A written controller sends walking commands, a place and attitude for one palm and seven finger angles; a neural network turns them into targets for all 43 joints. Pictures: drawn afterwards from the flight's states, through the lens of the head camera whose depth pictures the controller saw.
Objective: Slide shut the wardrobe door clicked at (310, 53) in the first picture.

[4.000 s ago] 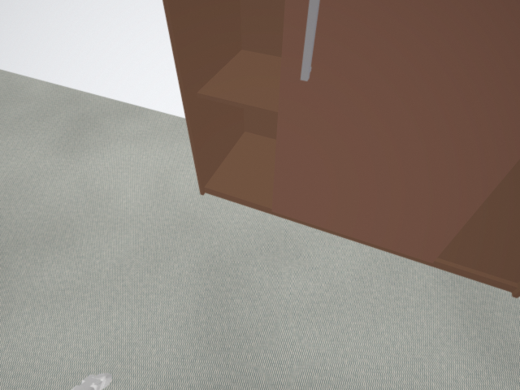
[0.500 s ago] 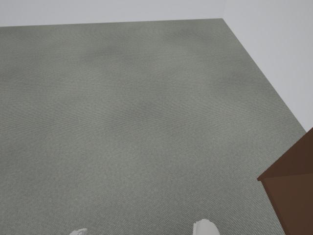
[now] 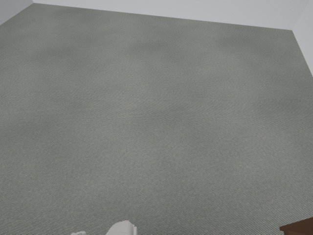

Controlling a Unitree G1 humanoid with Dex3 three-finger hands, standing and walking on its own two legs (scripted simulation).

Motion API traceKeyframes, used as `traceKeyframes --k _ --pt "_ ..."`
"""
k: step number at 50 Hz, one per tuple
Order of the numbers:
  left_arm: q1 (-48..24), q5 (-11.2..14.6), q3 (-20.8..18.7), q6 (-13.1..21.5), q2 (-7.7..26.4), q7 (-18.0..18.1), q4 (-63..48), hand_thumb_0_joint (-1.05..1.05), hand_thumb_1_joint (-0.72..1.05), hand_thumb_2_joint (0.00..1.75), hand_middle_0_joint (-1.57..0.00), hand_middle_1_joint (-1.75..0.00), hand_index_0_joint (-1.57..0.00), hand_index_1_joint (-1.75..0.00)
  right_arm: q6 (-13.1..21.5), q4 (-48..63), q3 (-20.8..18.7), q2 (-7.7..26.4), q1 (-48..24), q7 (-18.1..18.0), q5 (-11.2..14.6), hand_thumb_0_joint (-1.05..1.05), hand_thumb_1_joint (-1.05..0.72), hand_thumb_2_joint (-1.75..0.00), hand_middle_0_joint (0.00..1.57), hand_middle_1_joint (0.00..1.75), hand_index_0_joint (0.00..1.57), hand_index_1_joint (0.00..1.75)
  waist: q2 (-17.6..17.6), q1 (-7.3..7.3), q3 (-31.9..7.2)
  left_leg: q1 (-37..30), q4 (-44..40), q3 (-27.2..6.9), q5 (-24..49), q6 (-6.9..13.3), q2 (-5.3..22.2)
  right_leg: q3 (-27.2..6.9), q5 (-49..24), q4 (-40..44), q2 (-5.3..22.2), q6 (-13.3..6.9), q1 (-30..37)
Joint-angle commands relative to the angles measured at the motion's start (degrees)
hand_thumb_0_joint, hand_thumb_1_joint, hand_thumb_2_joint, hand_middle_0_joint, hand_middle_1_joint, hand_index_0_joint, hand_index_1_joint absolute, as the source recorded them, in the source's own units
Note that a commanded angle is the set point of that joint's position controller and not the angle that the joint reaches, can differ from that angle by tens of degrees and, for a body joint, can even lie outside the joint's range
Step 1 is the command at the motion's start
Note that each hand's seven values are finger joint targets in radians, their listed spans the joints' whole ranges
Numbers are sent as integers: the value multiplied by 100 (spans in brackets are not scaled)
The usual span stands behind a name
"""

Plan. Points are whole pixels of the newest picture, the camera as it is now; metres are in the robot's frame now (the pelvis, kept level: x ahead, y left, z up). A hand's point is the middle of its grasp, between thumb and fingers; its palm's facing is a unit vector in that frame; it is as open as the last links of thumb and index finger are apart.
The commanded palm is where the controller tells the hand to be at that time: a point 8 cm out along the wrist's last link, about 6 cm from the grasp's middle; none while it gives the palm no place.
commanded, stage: walk to a spot facing it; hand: right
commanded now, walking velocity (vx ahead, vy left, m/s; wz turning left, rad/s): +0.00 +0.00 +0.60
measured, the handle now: out of the picture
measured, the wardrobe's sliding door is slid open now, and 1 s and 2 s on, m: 0.38 0.38 0.38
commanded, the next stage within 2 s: turn to face it in 1.96 s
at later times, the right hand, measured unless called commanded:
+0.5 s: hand out of the picture +0.15 -0.15 -0.16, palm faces -0.22 +0.95 -0.23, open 7.4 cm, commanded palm none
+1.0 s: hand (208, 224) +0.18 -0.14 -0.16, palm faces -0.53 +0.81 -0.23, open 7.4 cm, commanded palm none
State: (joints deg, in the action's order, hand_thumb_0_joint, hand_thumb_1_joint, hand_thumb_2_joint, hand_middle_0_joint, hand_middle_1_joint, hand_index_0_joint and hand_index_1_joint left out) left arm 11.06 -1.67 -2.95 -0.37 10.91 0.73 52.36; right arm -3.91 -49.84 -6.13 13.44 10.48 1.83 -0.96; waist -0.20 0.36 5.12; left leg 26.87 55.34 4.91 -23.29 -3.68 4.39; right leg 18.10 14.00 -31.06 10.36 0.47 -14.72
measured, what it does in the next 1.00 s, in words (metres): steps on the spot, turning left: left foot, then right foot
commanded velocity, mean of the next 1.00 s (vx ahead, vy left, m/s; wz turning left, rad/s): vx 0.00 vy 0.00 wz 0.60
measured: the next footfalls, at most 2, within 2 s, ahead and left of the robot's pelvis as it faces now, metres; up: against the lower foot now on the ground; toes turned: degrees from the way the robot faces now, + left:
left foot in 0.10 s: +0.06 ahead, +0.12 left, +0.00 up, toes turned +12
right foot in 0.60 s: +0.09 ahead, -0.10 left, +0.00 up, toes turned +18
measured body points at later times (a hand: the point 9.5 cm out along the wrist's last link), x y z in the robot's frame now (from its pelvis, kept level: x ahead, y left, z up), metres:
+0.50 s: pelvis +0.01 +0.02 +0.00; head +0.05 +0.04 +0.45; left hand +0.04 +0.29 -0.14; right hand +0.16 -0.20 -0.14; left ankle +0.02 +0.11 -0.73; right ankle +0.05 -0.12 -0.69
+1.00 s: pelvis +0.00 -0.01 +0.00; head +0.03 +0.02 +0.45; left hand -0.10 +0.23 -0.14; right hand +0.21 -0.18 -0.14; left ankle -0.09 +0.10 -0.70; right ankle +0.05 -0.11 -0.73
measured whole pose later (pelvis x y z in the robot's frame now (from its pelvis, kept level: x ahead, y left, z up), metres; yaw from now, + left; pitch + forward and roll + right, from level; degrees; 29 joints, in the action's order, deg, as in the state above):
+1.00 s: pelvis +0.00 -0.01 +0.00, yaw +36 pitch +0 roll +1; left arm 13.1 -1.6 -3.1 -0.8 11.3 0.9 52.3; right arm -4.6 -52.6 -5.6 13.8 10.9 2.1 -0.9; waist 0.7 -0.2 5.0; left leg 21.0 46.4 3.5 -24.8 -4.3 2.8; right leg 16.2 17.9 -31.3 9.3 0.9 -12.0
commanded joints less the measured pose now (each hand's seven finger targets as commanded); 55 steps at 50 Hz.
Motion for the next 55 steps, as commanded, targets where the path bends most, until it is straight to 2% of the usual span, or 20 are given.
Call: traceKeyframes --k 1,4,5,6,8,12,23,28,29,31,32,34,37,44,48,51,52,53,54,55 --pt "50 -10 -371 87 1137 -13 -383 0 90 90 -20 -30 -20 -30 153 477 -6 130 101 -22 -32 0 -90 -90 20 30 20 30 1160 -139 -655 -431 -990 114 43 104 -37 -821 -861 1035 1429 -603 367" --pt "170 10 -364 26 1084 -45 -366 0 90 90 -20 -30 -20 -30 270 345 -65 402 585 -79 -53 0 -90 -90 20 30 20 30 394 148 -957 -1807 -2519 146 1143 300 -168 -293 -701 -469 1108 -67 -180" --pt "276 47 -261 -28 665 -89 -505 0 90 90 -20 -30 -20 -30 367 313 -153 1101 848 -157 -126 0 -90 -90 20 30 20 30 -1550 342 -924 -2491 -3482 -1702 2054 739 1038 -54 1370 -1920 357 351 -1488" --pt "-52 38 -160 -59 488 -73 -780 0 90 90 -20 -30 -20 -30 370 280 -247 1606 1042 -234 -52 0 -90 -90 20 30 20 30 -2118 509 -956 -2350 -3684 -3130 3669 1334 1974 -839 2407 -3202 -249 463 -2301" --pt "-65 70 -177 -110 644 -1 -686 0 90 90 -20 -30 -20 -30 364 318 -228 1319 625 -319 -11 0 -90 -90 20 30 20 30 -1575 258 -866 -2116 -3631 -2434 3325 1378 1534 -1660 1684 -3743 -143 366 -2358" --pt "216 21 -193 -148 690 22 -352 0 90 90 -20 -30 -20 -30 409 415 -38 815 -31 -306 33 0 -90 -90 20 30 20 30 -614 -100 -936 -1929 -3340 -1512 3832 1145 809 -1659 556 -3530 -221 554 -1842" --pt "-260 102 -148 -129 614 95 -550 0 90 90 -20 -30 -20 -30 315 189 -108 1025 211 -275 -33 0 -90 -90 20 30 20 30 -695 109 -887 -1828 -3414 -2607 3273 1495 810 -1745 1056 -1786 -638 482 -1173" --pt "296 159 -153 -34 610 154 -428 0 90 90 -20 -30 -20 -30 233 276 -117 997 -177 -255 -7 0 -90 -90 20 30 20 30 -732 -167 -1045 -1170 -3010 -2796 3023 1085 438 -1671 334 143 -871 307 217" --pt "534 155 -169 17 732 183 -366 0 90 90 -20 -30 -20 -30 218 314 -86 857 -223 -240 32 0 -90 -90 20 30 20 30 -440 -288 -1150 -692 -2678 -2555 2517 826 101 -1765 -71 840 -657 229 959" --pt "324 56 -303 22 1533 165 -565 0 90 90 -20 -30 -20 -30 176 483 -16 430 -59 -142 47 0 -90 -90 20 30 20 30 1911 -193 -787 883 -477 -1016 -861 194 -981 -3841 -280 1857 1599 -550 1196" --pt "77 27 -268 -6 1491 150 -691 0 90 90 -20 -30 -20 -30 150 437 -91 670 -48 -119 -33 0 -90 -90 20 30 20 30 1294 -162 -549 638 578 -1015 -824 122 -663 -3721 -138 1857 1814 -865 417" --pt "-563 28 -135 50 995 186 -824 0 90 90 -20 -30 -20 -30 59 167 -215 753 259 -49 -103 0 -90 -90 20 30 20 30 1127 178 -271 451 1376 -984 -51 -9 -547 -2681 58 1891 990 -544 -185" --pt "-347 22 -148 99 941 181 -757 0 90 90 -20 -30 -20 -30 56 159 -148 542 279 16 -69 0 -90 -90 20 30 20 30 900 93 -386 734 1517 -718 237 -110 -449 -1900 -966 1500 635 -549 495" --pt "508 19 -295 76 1112 116 -377 0 90 90 -20 -30 -20 -30 62 359 -1 284 -351 27 -18 0 -90 -90 20 30 20 30 1036 -325 -505 437 -116 -227 -221 -161 -125 -1492 -2134 1123 1017 -801 1240" --pt "442 7 -374 34 1268 53 -306 0 90 90 -20 -30 -20 -30 131 320 45 234 -256 11 -6 0 -90 -90 20 30 20 30 1379 -308 -674 -243 -1094 97 -259 -18 -266 -1108 -2458 723 1134 -716 1124" --pt "390 34 -390 11 1253 10 -289 0 90 90 -20 -30 -20 -30 234 212 10 395 163 -29 -13 0 -90 -90 20 30 20 30 1041 -40 -892 -1402 -2633 203 920 175 -369 -695 -2162 -170 1006 -250 630" --pt "489 72 -334 4 1090 -23 -312 0 90 90 -20 -30 -20 -30 308 102 -50 741 537 -66 -40 0 -90 -90 20 30 20 30 207 158 -1155 -2505 -3301 -368 1526 389 76 -480 -1150 -1066 782 96 -153" --pt "251 81 -176 -18 579 -54 -586 0 90 90 -20 -30 -20 -30 372 -28 -178 1459 946 -149 -88 0 -90 -90 20 30 20 30 -1854 425 -1128 -3322 -3734 -2565 2551 986 1564 -354 2083 -2385 -72 429 -1956" --pt "-268 54 -149 -92 699 -5 -821 0 90 90 -20 -30 -20 -30 314 -96 -231 1633 1279 -225 23 0 -90 -90 20 30 20 30 -1759 674 -1064 -2997 -3785 -3088 2708 1479 1998 -1208 2508 -3214 -276 390 -2373" --pt "-365 62 -167 -135 781 -12 -821 0 90 90 -20 -30 -20 -30 300 -98 -212 1423 1136 -273 24 0 -90 -90 20 30 20 30 -1335 585 -885 -2779 -3941 -2755 1328 1527 1773 -1555 2052 -3499 -127 317 -2514"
